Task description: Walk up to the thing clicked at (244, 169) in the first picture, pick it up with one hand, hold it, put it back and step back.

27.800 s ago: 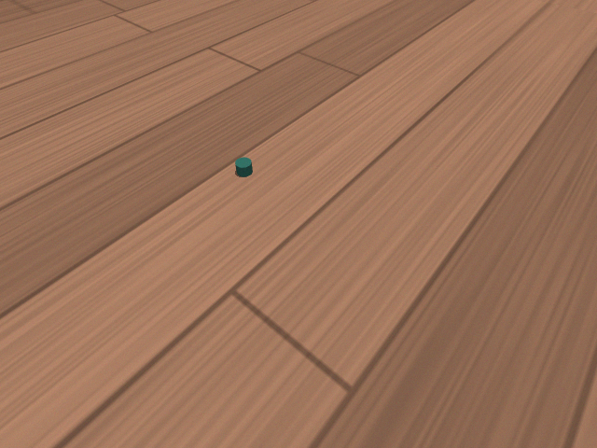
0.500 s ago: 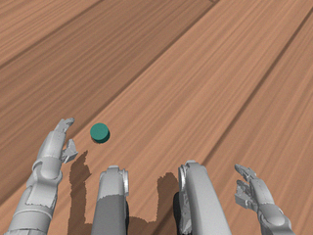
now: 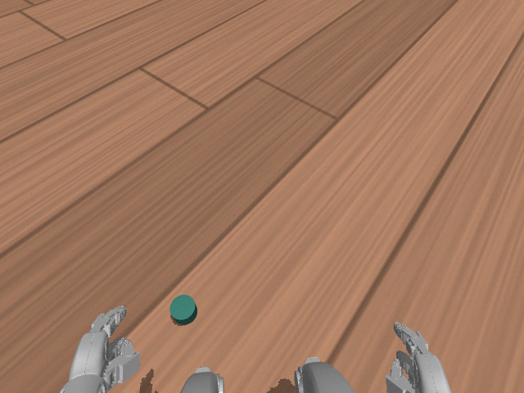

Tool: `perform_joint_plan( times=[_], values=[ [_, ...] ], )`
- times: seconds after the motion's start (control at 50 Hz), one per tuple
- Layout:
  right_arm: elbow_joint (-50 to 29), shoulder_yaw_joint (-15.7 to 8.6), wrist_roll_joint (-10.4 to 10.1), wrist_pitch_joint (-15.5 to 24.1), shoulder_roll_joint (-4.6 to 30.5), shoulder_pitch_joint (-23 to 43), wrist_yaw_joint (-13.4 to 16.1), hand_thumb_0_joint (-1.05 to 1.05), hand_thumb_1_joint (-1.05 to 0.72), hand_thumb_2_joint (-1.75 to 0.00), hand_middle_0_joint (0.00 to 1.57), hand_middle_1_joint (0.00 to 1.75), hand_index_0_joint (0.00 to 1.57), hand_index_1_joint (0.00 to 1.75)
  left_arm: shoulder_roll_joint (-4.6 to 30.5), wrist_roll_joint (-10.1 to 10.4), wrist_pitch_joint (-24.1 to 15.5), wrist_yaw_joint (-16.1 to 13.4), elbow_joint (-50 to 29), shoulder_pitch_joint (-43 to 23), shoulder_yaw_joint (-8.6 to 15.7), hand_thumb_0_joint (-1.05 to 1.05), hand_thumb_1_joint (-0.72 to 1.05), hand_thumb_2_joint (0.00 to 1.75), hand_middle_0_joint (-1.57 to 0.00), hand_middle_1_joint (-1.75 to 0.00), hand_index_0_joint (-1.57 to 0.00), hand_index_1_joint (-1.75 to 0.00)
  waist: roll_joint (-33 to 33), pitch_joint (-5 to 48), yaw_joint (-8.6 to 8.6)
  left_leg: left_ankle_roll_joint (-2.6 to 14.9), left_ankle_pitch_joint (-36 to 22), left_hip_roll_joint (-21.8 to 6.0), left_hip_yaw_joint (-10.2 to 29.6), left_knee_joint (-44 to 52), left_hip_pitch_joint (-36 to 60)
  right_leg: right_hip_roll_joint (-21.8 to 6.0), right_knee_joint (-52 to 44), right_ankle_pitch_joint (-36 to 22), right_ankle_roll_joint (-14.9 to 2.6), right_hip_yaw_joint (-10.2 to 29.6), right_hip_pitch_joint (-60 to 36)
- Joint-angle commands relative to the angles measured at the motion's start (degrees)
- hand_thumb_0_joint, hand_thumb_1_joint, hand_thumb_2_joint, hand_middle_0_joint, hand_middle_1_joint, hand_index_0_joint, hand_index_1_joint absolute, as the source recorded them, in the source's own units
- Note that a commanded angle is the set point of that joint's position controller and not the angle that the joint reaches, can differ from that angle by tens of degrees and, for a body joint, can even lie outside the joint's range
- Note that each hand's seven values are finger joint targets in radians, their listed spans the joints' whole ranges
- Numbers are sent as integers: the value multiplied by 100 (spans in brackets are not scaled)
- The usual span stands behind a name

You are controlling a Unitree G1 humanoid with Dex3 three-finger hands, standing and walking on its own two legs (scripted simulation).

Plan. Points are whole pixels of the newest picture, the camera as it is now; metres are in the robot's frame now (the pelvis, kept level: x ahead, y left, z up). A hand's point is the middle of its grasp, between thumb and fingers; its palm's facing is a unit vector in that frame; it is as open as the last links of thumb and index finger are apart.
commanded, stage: home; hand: left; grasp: from above
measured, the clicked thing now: (184, 309) +0.46 +0.21 -0.65
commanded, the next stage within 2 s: none
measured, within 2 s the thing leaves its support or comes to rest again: neither
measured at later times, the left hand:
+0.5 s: hand (117, 384) +0.18 +0.18 -0.01, palm faces +0.07 -0.98 -0.19, open 7.4 cm
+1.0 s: hand (122, 376) +0.19 +0.18 -0.01, palm faces +0.05 -0.98 -0.20, open 7.4 cm
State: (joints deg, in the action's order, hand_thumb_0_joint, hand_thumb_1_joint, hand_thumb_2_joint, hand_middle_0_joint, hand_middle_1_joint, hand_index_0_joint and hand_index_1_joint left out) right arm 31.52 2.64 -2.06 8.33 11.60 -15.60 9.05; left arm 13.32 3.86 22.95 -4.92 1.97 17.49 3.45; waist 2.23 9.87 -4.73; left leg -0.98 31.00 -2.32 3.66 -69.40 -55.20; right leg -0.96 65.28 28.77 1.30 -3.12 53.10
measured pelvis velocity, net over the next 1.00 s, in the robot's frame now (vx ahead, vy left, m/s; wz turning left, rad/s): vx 0.02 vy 0.00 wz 0.01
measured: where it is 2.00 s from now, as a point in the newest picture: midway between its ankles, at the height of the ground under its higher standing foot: outside the picture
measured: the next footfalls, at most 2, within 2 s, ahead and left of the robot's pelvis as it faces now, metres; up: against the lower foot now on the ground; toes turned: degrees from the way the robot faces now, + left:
none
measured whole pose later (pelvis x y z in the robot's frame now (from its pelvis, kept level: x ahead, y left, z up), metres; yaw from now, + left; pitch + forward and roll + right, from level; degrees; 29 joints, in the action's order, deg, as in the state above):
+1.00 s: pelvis +0.02 +0.00 +0.04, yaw +1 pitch +9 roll -2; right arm 32.1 1.3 -0.4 14.0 12.5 -17.0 10.5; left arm 12.9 3.3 25.7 -1.2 -6.7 28.1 1.7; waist 2.6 8.9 -2.6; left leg -0.9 28.5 -2.2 3.0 -57.5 -38.3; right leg -1.1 53.6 26.4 1.4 -2.9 36.4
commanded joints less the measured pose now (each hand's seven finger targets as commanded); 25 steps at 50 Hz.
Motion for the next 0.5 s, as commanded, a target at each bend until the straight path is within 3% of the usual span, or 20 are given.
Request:
perform_joint_plan(
  times=[0.0, 0.12, 0.28, 0.42, 0.48],
  values=[
    [-972, -294, 53, 438, 709, 157, 171, 0, -90, -90, 20, 30, 20, 30, 525, -28, -103, 13, -1493, 459, 256, 0, 90, 90, -20, -30, -20, -30, 229, 990, 189, 131, -1432, 204, -76, 1643, 1573, 208, -1516, -1276, -162, -38, -1475],
    [-1042, -330, 107, 583, 720, 133, 224, 0, -90, -90, 20, 30, 20, 30, 460, -44, 51, 133, -1949, 969, 172, 0, 90, 90, -20, -30, -20, -30, 181, 594, 164, 145, -1712, 211, -93, 2004, 1935, 252, -1889, -1466, -163, -126, -1811],
    [-1014, -347, 155, 807, 797, 249, 215, 0, -90, -90, 20, 30, 20, 30, 443, -83, 100, 331, -1852, 883, 118, 0, 90, 90, -20, -30, -20, -30, -53, -26, 154, 185, -1171, 219, -110, 2270, 1954, 238, -2123, -945, -124, -177, -1720],
    [-993, -361, 179, 911, 795, 315, 206, 0, -90, -90, 20, 30, 20, 30, 546, -130, 45, 352, -2045, 823, 186, 0, 90, 90, -20, -30, -20, -30, 88, 382, 202, 179, -1469, 263, -146, 2161, 2155, 206, -2074, -1242, -120, -113, -1926],
    [-973, -338, 188, 925, 782, 343, 203, 0, -90, -90, 20, 30, 20, 30, 529, -126, 14, 361, -2020, 868, 165, 0, 90, 90, -20, -30, -20, -30, 132, 303, 219, 169, -1391, 266, -134, 2190, 2106, 204, -2061, -1181, -122, -117, -1919]
  ],
)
